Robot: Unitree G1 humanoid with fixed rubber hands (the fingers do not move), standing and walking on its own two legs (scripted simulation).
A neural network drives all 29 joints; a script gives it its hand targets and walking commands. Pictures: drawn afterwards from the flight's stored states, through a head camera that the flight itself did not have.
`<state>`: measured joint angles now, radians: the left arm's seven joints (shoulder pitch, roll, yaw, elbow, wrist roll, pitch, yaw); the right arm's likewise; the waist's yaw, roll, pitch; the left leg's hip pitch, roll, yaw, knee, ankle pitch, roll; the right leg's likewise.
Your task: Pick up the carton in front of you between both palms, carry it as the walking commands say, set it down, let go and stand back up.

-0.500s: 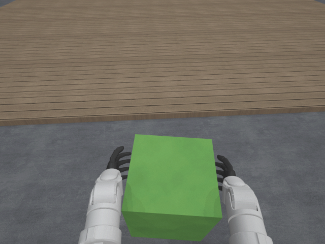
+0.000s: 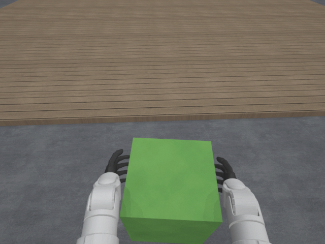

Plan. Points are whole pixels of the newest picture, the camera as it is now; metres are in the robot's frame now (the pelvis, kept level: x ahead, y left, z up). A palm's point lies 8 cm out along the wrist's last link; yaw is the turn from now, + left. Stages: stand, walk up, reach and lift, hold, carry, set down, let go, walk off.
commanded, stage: reach and lift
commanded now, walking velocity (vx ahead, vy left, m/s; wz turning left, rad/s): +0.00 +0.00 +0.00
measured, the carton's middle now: (169, 193) +0.29 +0.00 -0.05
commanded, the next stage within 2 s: hold in 0.22 s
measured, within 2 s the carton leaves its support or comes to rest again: neither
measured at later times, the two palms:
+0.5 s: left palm (109, 173) +0.29 +0.15 +0.06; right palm (232, 182) +0.27 -0.15 +0.05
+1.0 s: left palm (102, 148) +0.33 +0.17 +0.10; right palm (223, 153) +0.32 -0.13 +0.09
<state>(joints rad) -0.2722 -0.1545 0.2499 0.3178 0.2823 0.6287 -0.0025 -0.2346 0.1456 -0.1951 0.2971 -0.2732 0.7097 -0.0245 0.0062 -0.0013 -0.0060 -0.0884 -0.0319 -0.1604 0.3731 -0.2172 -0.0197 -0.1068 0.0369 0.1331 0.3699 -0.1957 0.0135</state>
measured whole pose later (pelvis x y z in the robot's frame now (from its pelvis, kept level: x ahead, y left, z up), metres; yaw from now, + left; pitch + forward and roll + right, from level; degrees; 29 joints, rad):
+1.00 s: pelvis +0.06 +0.02 +0.00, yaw -1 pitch +4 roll -2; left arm -0.16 -0.13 0.13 -0.20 0.13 0.99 0.08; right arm -0.15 0.13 -0.09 -0.17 -0.15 1.04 -0.06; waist -0.01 0.02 -0.20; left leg -0.19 0.03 0.00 0.46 -0.33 0.02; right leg -0.35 -0.01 -0.10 0.62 -0.42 0.01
